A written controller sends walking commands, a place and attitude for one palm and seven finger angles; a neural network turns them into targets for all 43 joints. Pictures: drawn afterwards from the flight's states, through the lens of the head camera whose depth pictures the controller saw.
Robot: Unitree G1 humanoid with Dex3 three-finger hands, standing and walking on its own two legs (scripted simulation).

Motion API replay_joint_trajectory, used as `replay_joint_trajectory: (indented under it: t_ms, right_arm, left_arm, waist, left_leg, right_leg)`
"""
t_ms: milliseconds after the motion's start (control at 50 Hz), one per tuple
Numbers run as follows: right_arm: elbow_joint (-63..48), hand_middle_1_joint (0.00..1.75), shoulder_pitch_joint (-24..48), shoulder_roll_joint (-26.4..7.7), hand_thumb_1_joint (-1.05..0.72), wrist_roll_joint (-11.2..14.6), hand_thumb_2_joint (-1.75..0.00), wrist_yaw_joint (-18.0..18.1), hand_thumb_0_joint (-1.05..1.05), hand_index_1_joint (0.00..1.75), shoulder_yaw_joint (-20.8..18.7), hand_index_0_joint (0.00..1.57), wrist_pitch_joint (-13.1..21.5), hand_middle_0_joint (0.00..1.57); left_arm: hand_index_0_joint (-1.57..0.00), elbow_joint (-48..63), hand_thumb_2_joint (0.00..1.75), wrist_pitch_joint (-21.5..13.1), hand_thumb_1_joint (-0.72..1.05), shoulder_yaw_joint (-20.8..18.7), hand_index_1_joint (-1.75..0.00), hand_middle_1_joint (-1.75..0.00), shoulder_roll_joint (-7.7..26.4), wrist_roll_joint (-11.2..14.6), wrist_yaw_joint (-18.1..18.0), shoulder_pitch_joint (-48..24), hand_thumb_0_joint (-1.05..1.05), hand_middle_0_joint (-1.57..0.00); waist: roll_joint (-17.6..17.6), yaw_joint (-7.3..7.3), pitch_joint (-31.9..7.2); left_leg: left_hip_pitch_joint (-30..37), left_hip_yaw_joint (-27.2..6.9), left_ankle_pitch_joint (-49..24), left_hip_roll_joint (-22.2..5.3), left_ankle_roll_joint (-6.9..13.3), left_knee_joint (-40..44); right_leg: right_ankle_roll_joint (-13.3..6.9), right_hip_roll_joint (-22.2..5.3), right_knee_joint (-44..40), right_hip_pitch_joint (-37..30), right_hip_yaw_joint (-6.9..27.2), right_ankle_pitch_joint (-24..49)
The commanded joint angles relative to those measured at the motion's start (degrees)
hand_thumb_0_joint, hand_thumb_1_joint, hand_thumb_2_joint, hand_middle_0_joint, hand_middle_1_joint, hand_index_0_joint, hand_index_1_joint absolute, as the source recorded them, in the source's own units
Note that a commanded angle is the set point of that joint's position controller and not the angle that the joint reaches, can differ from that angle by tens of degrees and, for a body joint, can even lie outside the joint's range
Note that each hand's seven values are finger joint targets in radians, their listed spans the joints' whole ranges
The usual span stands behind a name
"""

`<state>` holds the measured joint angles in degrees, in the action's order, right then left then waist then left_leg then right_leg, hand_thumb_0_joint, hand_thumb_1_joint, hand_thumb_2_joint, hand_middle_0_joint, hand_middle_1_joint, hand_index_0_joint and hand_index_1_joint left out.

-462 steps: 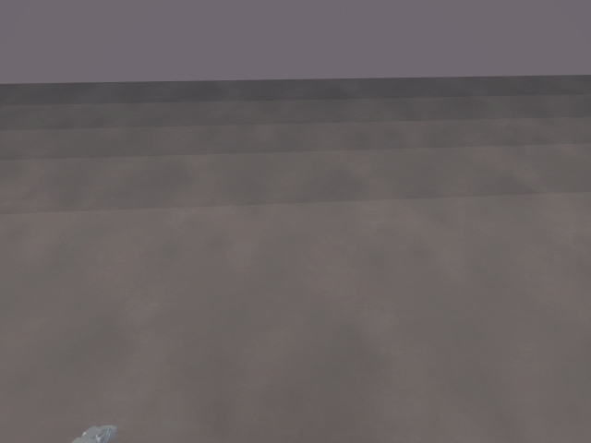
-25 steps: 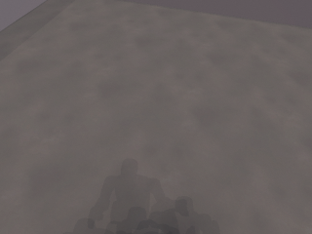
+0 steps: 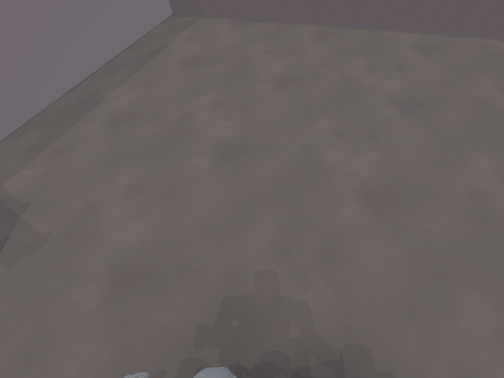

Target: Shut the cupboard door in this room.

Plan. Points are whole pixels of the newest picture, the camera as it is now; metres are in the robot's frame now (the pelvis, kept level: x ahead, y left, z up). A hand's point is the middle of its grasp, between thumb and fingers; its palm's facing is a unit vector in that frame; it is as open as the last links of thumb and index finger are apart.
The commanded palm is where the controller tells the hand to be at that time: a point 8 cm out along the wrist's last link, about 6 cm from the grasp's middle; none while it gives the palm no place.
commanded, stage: turn or walk to find it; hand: left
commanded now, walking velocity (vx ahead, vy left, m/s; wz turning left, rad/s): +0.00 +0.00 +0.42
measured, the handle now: out of the picture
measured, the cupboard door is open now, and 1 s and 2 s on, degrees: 77 77 77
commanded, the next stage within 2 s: stand and wait in 1.08 s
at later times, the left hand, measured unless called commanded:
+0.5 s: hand out of the picture -0.03 +0.26 -0.17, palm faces +0.25 -0.93 -0.26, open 7.4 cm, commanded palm none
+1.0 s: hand out of the picture -0.07 +0.19 -0.15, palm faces +0.44 -0.86 -0.26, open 7.4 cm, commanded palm none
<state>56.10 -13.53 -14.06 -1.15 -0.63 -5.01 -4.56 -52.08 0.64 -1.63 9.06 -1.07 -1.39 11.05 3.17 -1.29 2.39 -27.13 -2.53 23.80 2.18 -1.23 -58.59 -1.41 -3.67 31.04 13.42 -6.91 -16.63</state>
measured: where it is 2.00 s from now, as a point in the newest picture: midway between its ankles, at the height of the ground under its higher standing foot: outside the picture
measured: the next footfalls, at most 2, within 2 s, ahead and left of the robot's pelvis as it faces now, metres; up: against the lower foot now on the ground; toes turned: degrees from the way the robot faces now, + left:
left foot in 0.32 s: -0.02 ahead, +0.16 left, +0.00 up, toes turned +13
right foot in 0.70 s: +0.04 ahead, -0.08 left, +0.00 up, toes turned +12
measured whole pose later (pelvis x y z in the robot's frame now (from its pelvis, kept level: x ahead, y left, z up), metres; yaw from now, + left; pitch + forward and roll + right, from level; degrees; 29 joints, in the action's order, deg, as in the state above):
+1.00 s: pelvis -0.05 +0.00 +0.00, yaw +26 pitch -1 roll +2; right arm 57.2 -12.5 -14.4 -0.9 -0.9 -4.5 -4.9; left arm -53.7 0.5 -1.5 9.5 -1.6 -1.3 12.8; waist 1.1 -0.3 4.1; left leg -23.3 0.3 24.6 -2.2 -3.4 -55.9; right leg -1.4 -6.7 28.9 13.1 -12.4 -14.9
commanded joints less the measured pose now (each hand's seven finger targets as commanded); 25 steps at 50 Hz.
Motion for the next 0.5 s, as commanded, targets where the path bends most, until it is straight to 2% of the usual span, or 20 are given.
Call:
replay_joint_trajectory:
  t_ms: [0, 40, 120, 180, 220, 240, 260, 280, 300, 320, 340, 360, 380, 400, 440, 480]
  right_arm:
    - [-3.2, 0.3, -0.6, -3.3, -0.9, -0.2, -0.9, -0.5, 0.0, 0.3, -0.8, 0.2, 1.1, 0.2]
    - [-3.4, 0.3, 0.9, -3.2, -0.9, -0.1, -0.9, -0.6, 0.0, 0.3, -0.7, 0.2, 1.2, 0.2]
    - [-4.0, 0.3, 4.9, -2.3, -0.9, 0.2, -0.9, -0.4, 0.0, 0.3, 0.1, 0.2, 1.6, 0.2]
    - [-4.4, 0.3, 5.6, -1.8, -0.9, 0.7, -0.9, -0.2, 0.0, 0.3, 0.7, 0.2, 2.3, 0.2]
    - [-3.7, 0.3, 2.6, -2.0, -0.9, 0.8, -0.9, 0.1, 0.0, 0.3, 0.9, 0.2, 2.9, 0.2]
    - [-3.1, 0.3, 1.2, -2.5, -0.9, 0.8, -0.9, 0.1, 0.0, 0.3, 0.9, 0.2, 3.1, 0.2]
    - [-2.7, 0.3, -1.0, -3.9, -0.9, 0.6, -0.9, 0.1, 0.0, 0.3, 0.6, 0.2, 3.6, 0.2]
    - [-2.9, 0.3, -1.7, -8.9, -0.9, 0.1, -0.9, 0.3, 0.0, 0.3, -0.5, 0.2, 4.2, 0.2]
    - [-2.9, 0.3, -3.7, -13.5, -0.9, 0.1, -0.9, 0.5, 0.0, 0.3, -1.4, 0.2, 3.9, 0.2]
    - [-1.8, 0.3, -4.9, -12.6, -0.9, -0.1, -0.9, 0.9, 0.0, 0.3, -1.4, 0.2, 3.8, 0.2]
    - [-2.1, 0.3, -2.7, -11.7, -0.9, -0.2, -0.9, 1.5, 0.0, 0.3, -1.2, 0.2, 3.8, 0.2]
    - [-2.8, 0.3, 0.6, -9.9, -0.9, -0.2, -0.9, 1.7, 0.0, 0.3, -0.6, 0.2, 3.8, 0.2]
    - [-3.4, 0.3, 2.9, -8.7, -0.9, -0.2, -0.9, 1.7, 0.0, 0.3, 0.0, 0.2, 4.0, 0.2]
    - [-3.7, 0.3, 3.8, -8.7, -0.9, -0.2, -0.9, 1.7, 0.0, 0.3, 0.1, 0.2, 4.1, 0.2]
    - [-3.7, 0.3, 3.1, -9.1, -0.9, 0.0, -0.9, 1.7, 0.0, 0.3, 0.0, 0.2, 4.2, 0.2]
    - [-3.6, 0.3, 2.1, -9.3, -0.9, -0.1, -0.9, 1.6, 0.0, 0.3, -0.2, 0.2, 4.0, 0.2]
  left_arm:
    - [-0.2, 3.9, 0.9, -1.3, 0.9, -2.8, -0.3, -0.3, 10.6, -0.2, -0.7, -1.3, 0.0, -0.2]
    - [-0.2, 2.9, 0.9, -1.3, 0.9, -3.0, -0.3, -0.3, 11.1, -0.4, -0.8, 0.4, 0.0, -0.2]
    - [-0.2, 1.0, 0.9, -1.0, 0.9, -3.6, -0.3, -0.3, 13.6, -0.7, -0.5, 4.9, 0.0, -0.2]
    - [-0.2, -0.1, 0.9, -0.7, 0.9, -4.1, -0.3, -0.3, 14.8, -0.9, -0.4, 6.0, 0.0, -0.2]
    - [-0.2, -0.4, 0.9, -0.5, 0.9, -4.3, -0.3, -0.3, 15.1, -0.7, -0.4, 4.7, 0.0, -0.2]
    - [-0.2, -0.6, 0.9, -0.3, 0.9, -4.2, -0.3, -0.3, 14.9, -0.4, -0.3, 3.9, 0.0, -0.2]
    - [-0.2, -0.3, 0.9, 0.0, 0.9, -4.1, -0.3, -0.3, 13.9, 0.1, -0.2, 3.8, 0.0, -0.2]
    - [-0.2, 0.9, 0.9, 0.5, 0.9, -3.8, -0.3, -0.3, 11.1, 0.6, 0.0, 4.9, 0.0, -0.2]
    - [-0.2, 3.0, 0.9, 0.8, 0.9, -2.5, -0.3, -0.3, 8.0, 0.4, 0.3, 2.3, 0.0, -0.2]
    - [-0.2, 3.4, 0.9, 1.5, 0.9, -2.4, -0.3, -0.3, 8.9, 0.0, 0.0, -1.3, 0.0, -0.2]
    - [-0.2, 3.2, 0.9, 1.7, 0.9, -2.6, -0.3, -0.3, 8.7, 0.1, 0.0, -3.1, 0.0, -0.2]
    - [-0.2, 2.3, 0.9, 1.6, 0.9, -2.9, -0.3, -0.3, 9.3, 0.2, 0.4, -3.1, 0.0, -0.2]
    - [-0.2, 1.4, 0.9, 1.4, 0.9, -2.9, -0.3, -0.3, 9.1, 0.2, 0.7, -1.5, 0.0, -0.2]
    - [-0.2, 0.8, 0.9, 1.3, 0.9, -2.8, -0.3, -0.3, 8.9, 0.2, 0.9, -0.3, 0.0, -0.2]
    - [-0.2, 0.5, 0.9, 1.2, 0.9, -2.5, -0.3, -0.3, 8.6, 0.4, 1.0, 0.2, 0.0, -0.2]
    - [-0.2, 1.2, 0.9, 1.2, 0.9, -2.4, -0.3, -0.3, 8.3, 0.5, 0.8, -0.7, 0.0, -0.2]
  waist:
    - [-13.1, 0.27, 1.3]
    - [-12.6, 1.27, 0.6]
    - [-13.4, 3.93, -1.4]
    - [-15.4, 4.61, -3.5]
    - [-15.1, 2.95, -5.8]
    - [-13.9, 1.91, -5.8]
    - [-9.7, 0.4, -6.9]
    - [3.5, 0.06, -7.8]
    - [14.0, -1.39, -5.3]
    - [11.0, -2.98, -5.5]
    - [11.7, -2.1, -3.9]
    - [9.7, -1.11, -1.1]
    - [7.2, 0.31, -0.7]
    - [6.5, 0.76, -1.3]
    - [5.5, 0.57, -2.6]
    - [5.3, -0.09, -2.9]
  left_leg:
    - [-3.4, 0.6, -3.4, -3.6, -1.9, -10.1]
    - [-3.2, 1.6, -2.1, -4.1, -2.4, -5.9]
    - [-0.2, 4.4, 2.3, -3.9, -2.6, 5.5]
    - [3.4, 6.3, 3.8, -3.5, -2.0, 14.0]
    - [8.0, 7.6, -0.3, -3.1, -1.6, 22.8]
    - [12.4, 7.9, -5.6, -3.0, -1.3, 28.8]
    - [18.7, 6.6, -13.1, -4.3, -0.5, 36.2]
    - [26.5, -7.0, -22.9, -14.7, 3.7, 39.7]
    - [26.6, -17.5, -38.6, -25.2, 10.0, 40.5]
    - [22.1, -16.7, -32.2, -25.1, 12.3, 41.2]
    - [20.2, -15.9, -28.8, -22.9, 12.3, 41.0]
    - [17.5, -13.0, -27.4, -20.6, 11.7, 41.0]
    - [17.2, -10.2, -29.8, -18.0, 10.6, 40.1]
    - [17.8, -8.6, -32.1, -16.7, 10.1, 39.6]
    - [20.1, -7.8, -35.3, -16.0, 10.3, 38.7]
    - [20.5, -9.1, -35.0, -15.9, 10.7, 38.6]
  right_leg:
    - [-4.3, -14.1, -15.4, 0.9, 8.1, 7.3]
    - [-4.8, -15.0, -15.0, -2.0, 7.2, 8.8]
    - [-6.3, -16.3, -12.2, -6.6, 6.8, 16.7]
    - [-6.9, -17.1, -8.9, -8.9, 6.1, 24.6]
    - [-5.4, -16.9, -5.0, -9.2, 4.2, 27.0]
    - [-3.4, -15.8, -2.5, -6.9, 2.2, 24.6]
    - [-0.6, -14.2, 2.6, -2.8, -0.2, 20.7]
    - [3.3, -8.4, 12.3, 8.9, -3.1, 5.5]
    - [5.7, -3.6, 22.0, 18.8, -2.3, -19.1]
    - [5.2, -3.8, 28.0, 17.4, 2.4, -18.9]
    - [5.2, -3.8, 30.9, 19.3, 4.3, -16.2]
    - [5.2, -3.9, 31.6, 18.9, 5.1, -12.8]
    - [5.4, -3.4, 31.1, 17.9, 5.0, -10.1]
    - [5.6, -2.9, 30.0, 16.8, 4.5, -9.1]
    - [5.9, -2.0, 26.4, 15.7, 4.2, -9.0]
    - [6.0, -1.2, 23.0, 14.5, 4.2, -9.3]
